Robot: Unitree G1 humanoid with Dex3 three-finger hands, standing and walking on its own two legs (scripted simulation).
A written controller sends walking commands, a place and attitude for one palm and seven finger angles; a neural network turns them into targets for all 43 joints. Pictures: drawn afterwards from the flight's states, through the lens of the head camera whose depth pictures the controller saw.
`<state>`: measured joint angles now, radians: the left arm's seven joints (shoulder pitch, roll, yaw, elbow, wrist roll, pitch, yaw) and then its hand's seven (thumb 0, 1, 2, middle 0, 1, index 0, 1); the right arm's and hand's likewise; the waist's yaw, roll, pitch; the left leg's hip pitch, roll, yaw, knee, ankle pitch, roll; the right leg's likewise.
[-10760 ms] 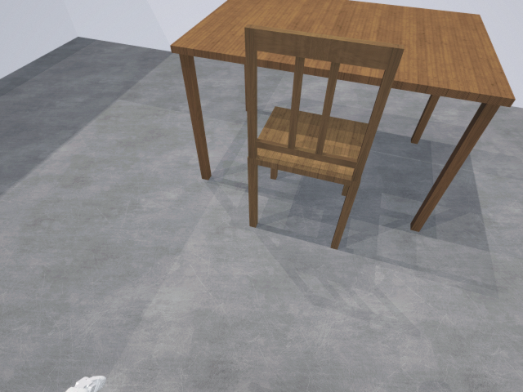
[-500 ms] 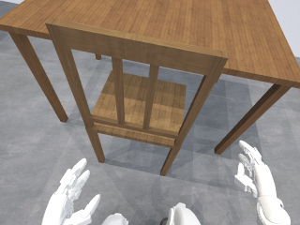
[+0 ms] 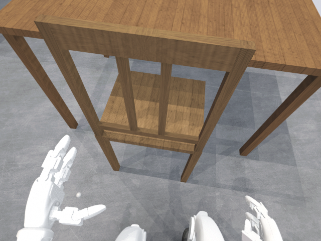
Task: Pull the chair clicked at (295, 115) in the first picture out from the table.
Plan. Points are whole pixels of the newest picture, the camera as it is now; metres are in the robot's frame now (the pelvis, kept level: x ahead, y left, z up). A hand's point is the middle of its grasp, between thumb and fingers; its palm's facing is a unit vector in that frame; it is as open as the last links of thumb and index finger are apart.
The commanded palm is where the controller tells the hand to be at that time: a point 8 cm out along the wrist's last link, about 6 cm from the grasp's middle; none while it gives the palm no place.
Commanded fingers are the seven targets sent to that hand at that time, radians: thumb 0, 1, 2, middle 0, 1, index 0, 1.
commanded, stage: raise the hand toward the chair's back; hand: left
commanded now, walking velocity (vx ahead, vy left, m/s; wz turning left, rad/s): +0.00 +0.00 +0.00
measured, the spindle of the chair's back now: (129, 100) +0.48 +0.12 +0.01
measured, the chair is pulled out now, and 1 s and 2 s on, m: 0.00 0.00 0.00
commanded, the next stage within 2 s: aim the fingers beside a spindle in 1.10 s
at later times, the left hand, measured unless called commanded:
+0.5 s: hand (88, 181) +0.24 +0.17 +0.05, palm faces -0.11 -0.99 -0.07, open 16.8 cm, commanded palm +0.22 +0.24 +0.06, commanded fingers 0.00 -0.50 0.30 -0.06 -0.08 -0.06 -0.08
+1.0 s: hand (72, 174) +0.25 +0.20 +0.06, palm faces -0.05 -1.00 -0.08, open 16.9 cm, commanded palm +0.22 +0.25 +0.06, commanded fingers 0.00 -0.50 0.30 -0.06 -0.08 -0.06 -0.08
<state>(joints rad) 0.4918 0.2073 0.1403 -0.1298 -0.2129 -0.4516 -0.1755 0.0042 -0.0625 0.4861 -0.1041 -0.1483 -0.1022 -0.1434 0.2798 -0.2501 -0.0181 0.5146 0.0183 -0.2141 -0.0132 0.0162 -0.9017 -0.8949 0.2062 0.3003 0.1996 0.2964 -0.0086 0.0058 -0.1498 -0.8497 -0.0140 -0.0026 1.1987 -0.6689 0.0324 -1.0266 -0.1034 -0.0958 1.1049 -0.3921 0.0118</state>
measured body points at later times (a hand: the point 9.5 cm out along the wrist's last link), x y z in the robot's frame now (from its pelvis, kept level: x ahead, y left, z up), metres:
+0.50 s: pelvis +0.01 -0.02 +0.01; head +0.09 -0.02 +0.46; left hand +0.24 +0.22 +0.05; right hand +0.20 -0.26 -0.06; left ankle -0.05 +0.10 -0.64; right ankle +0.07 -0.14 -0.64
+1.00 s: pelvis +0.00 -0.01 +0.02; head +0.07 +0.00 +0.46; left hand +0.24 +0.25 +0.07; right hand +0.16 -0.26 -0.05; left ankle -0.05 +0.10 -0.64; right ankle +0.07 -0.14 -0.64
